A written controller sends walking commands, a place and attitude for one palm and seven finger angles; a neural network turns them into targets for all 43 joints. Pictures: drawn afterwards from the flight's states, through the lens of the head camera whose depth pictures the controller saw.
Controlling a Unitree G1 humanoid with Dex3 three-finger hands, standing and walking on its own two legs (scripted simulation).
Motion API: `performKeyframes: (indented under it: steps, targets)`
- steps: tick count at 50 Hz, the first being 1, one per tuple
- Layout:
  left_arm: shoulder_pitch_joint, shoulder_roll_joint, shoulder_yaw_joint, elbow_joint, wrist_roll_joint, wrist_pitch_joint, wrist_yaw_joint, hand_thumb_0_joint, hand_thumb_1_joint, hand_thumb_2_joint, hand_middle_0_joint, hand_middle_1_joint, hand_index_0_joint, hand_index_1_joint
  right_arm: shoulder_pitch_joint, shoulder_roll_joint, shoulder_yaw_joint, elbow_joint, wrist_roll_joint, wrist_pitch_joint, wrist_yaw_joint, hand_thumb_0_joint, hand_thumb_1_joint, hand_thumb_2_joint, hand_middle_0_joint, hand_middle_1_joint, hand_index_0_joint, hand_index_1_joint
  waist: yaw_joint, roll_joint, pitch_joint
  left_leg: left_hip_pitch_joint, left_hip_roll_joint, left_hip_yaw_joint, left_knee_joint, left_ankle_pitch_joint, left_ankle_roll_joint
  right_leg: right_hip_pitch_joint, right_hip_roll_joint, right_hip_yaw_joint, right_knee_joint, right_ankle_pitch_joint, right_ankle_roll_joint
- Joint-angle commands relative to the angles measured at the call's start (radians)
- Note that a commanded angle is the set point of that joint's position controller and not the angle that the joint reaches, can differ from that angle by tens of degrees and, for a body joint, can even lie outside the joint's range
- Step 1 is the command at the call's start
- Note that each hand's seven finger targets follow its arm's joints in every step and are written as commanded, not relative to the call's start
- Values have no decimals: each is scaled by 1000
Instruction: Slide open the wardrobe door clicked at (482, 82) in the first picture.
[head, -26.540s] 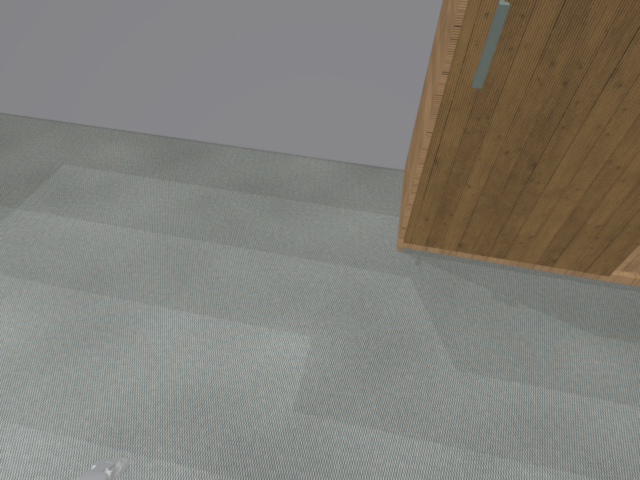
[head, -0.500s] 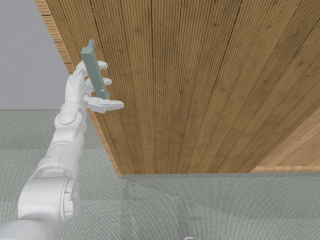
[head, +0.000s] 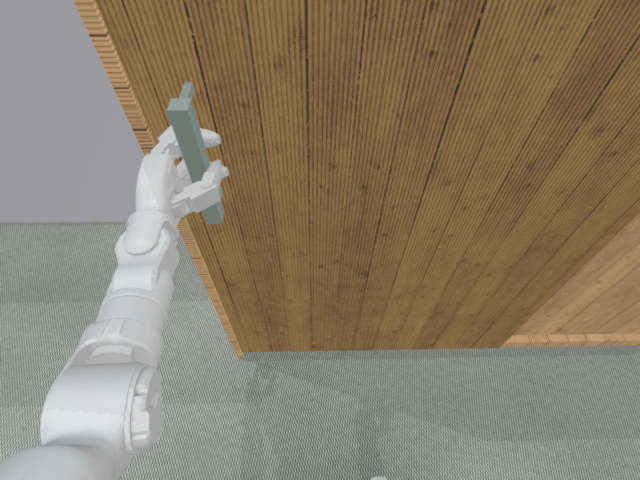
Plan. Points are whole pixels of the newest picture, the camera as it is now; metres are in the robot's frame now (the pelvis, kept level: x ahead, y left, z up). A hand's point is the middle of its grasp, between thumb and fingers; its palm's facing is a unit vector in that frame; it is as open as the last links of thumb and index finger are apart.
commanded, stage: grip the handle and tug to test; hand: left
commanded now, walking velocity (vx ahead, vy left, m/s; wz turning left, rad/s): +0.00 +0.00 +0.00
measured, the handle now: (202, 159) +0.51 +0.15 +0.11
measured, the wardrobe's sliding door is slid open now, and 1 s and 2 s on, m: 0.00 0.00 0.12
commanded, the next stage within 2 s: tug the door sideways, standing still in 0.68 s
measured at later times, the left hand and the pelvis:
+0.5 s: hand (212, 186) +0.45 +0.13 +0.11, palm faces -0.02 -1.00 +0.01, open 5.8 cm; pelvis +0.00 -0.01 +0.00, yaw -1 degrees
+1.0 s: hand (213, 185) +0.45 +0.13 +0.11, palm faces +0.01 -1.00 +0.01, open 5.9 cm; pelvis +0.03 +0.00 +0.01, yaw +1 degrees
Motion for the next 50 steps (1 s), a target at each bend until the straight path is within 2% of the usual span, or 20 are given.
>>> performKeyframes:
  steps: [1, 6, 9, 11, 14, 15, 16, 17, 18, 20, 22, 26, 28, 32, 36, 38, 39, 43, 44, 50]
  targets:
    - [-445, 217, 53, -213, -17, -70, -3, 0, 900, 900, -450, -1400, -450, -1400, 56, -144, -51, -94, 3, -34, -8, 0, -900, -900, 200, 300, 200, 300, 9, -45, -343, 62, 3, -81, -85, 349, -25, 271, 20, 46, -37, 335, -1]
    - [-500, 240, 63, -164, -1, -68, 5, 0, 900, 900, -450, -1400, -450, -1400, 59, -145, -48, -87, 2, -35, -15, 0, -900, -900, 200, 300, 200, 300, -4, -34, -312, 38, 0, -79, -90, 284, -19, 252, 16, 52, -44, 291, 1]
    - [-516, 256, 68, -171, 1, -78, -2, 0, 900, 900, -450, -1400, -450, -1400, 61, -144, -49, -88, 1, -36, -18, 0, -900, -900, 200, 300, 200, 300, -5, -14, -351, 43, -4, -76, -84, 289, -18, 271, 14, 60, -40, 304, 1]
    - [-502, 244, 67, -166, -7, -79, -6, 0, 900, 900, -450, -1400, -450, -1400, 61, -144, -47, -91, 0, -38, -16, 0, -900, -900, 200, 300, 200, 300, 1, -32, -359, 35, -4, -76, -85, 294, -19, 285, 15, 58, -37, 315, 1]
    - [-463, 296, 111, -174, -12, -85, -14, 0, 900, 900, -450, -1400, -450, -1400, 61, -147, -49, -96, 1, -37, -18, 0, -900, -900, 200, 300, 200, 300, 18, -31, -389, 21, -6, -70, -83, 304, -18, 324, 13, 65, -33, 337, 1]
    - [-449, 259, 86, -206, -18, -87, -19, 0, 900, 900, -450, -1400, -450, -1400, 53, -142, -48, -106, 1, -38, -15, 0, -900, -900, 200, 300, 200, 300, 20, -10, -407, 37, -7, -66, -83, 323, -18, 332, 14, 66, -31, 358, 0]
    - [-408, 276, 109, -199, -21, -85, -20, 0, 900, 900, -450, -1400, -450, -1400, 52, -144, -49, -109, 1, -39, -15, 0, -900, -900, 200, 300, 200, 300, 34, -26, -402, 28, -7, -65, -83, 325, -19, 342, 14, 64, -32, 360, -1]
    - [-411, 243, 74, -218, -22, -84, -27, 0, 900, 900, -450, -1400, -450, -1400, 44, -141, -47, -114, 3, -40, -13, 0, -900, -900, 200, 300, 200, 300, 23, -11, -389, 36, -6, -62, -85, 325, -19, 330, 15, 63, -34, 361, -1]
    - [-382, 244, 82, -208, -28, -81, -28, 0, 900, 900, -450, -1400, -450, -1400, 47, -143, -48, -119, 4, -40, -12, 0, -900, -900, 200, 300, 200, 300, 32, -17, -381, 27, -6, -64, -86, 323, -19, 334, 15, 61, -35, 352, -3]
    - [-349, 287, 116, -237, -29, -79, -28, 0, 900, 900, -450, -1400, -450, -1400, 43, -148, -50, -123, 4, -37, -11, 0, -900, -900, 200, 300, 200, 300, 42, -36, -387, 14, -5, -58, -90, 315, -17, 360, 15, 68, -37, 362, -1]
    - [-332, 254, 87, -270, -31, -74, -35, 0, 900, 900, -450, -1400, -450, -1400, 30, -143, -50, -137, 8, -37, -10, 0, -900, -900, 200, 300, 200, 300, 38, -25, -368, 17, -4, -52, -97, 306, -16, 355, 14, 68, -45, 358, 0]
    - [-271, 216, 67, -362, -35, -63, -30, 0, 900, 900, -450, -1400, -450, -1400, 23, -136, -56, -150, 8, -39, -6, 0, -900, -900, 200, 300, 200, 300, 51, 16, -407, 72, 0, -50, -90, 390, -17, 364, 16, 65, -37, 416, -3]
    - [-191, 243, 95, -362, -41, -49, -28, 0, 900, 900, -450, -1400, -450, -1400, 28, -145, -58, -154, 7, -35, -7, 0, -900, -900, 200, 300, 200, 300, 63, -49, -409, 52, 2, -49, -94, 410, -15, 401, 15, 62, -37, 438, -1]
    - [-98, 208, 80, -477, -45, -26, -29, 0, 900, 900, -450, -1400, -450, -1400, 11, -132, -62, -168, 9, -36, 0, 0, -900, -900, 200, 300, 200, 300, 83, -2, -420, 86, 5, -40, -97, 505, -15, 429, 10, 67, -36, 520, -1]
    - [-30, 211, 88, -536, -51, 8, -25, 0, 900, 900, -450, -1400, -450, -1400, 4, -130, -64, -176, 11, -28, 2, 0, -900, -900, 200, 300, 200, 300, 84, -36, -402, 90, 9, -34, -100, 560, -12, 459, 8, 68, -40, 594, 3]
    - [9, 204, 80, -593, -50, 18, -25, 0, 900, 900, -450, -1400, -450, -1400, -4, -127, -66, -185, 11, -27, 2, 0, -900, -900, 200, 300, 200, 300, 94, -8, -417, 113, 12, -35, -99, 621, -14, 473, 4, 67, -36, 622, -1]
    - [19, 178, 61, -621, -51, 23, -24, 0, 900, 900, -450, -1400, -450, -1400, -8, -119, -64, -186, 11, -29, 5, 0, -900, -900, 200, 300, 200, 300, 92, 24, -420, 140, 12, -36, -98, 655, -16, 464, 4, 67, -39, 642, -1]
    - [-271, 30, -92, -611, -41, 48, 12, 0, 900, 900, -450, -1400, -450, -1400, 15, -115, -68, -136, 8, -30, 1, 0, -900, -900, 200, 300, 200, 300, -6, 10, -352, 226, 24, -62, -72, 669, -23, 312, 18, 45, -64, 570, 9]
    - [-314, 65, -56, -575, -34, 54, 30, 0, 900, 900, -450, -1400, -450, -1400, 28, -121, -76, -117, 3, -30, -3, 0, -900, -900, 200, 300, 200, 300, -11, -22, -363, 231, 26, -71, -64, 662, -22, 296, 22, 44, -59, 565, 12]
    - [-367, -76, -183, -533, 0, 40, 59, 0, 900, 900, -450, -1400, -450, -1400, 43, -109, -78, -74, -11, -41, 9, 0, -900, -900, 200, 300, 200, 300, -21, 48, -430, 325, 27, -105, -33, 779, -47, 213, 19, 24, -36, 528, 9]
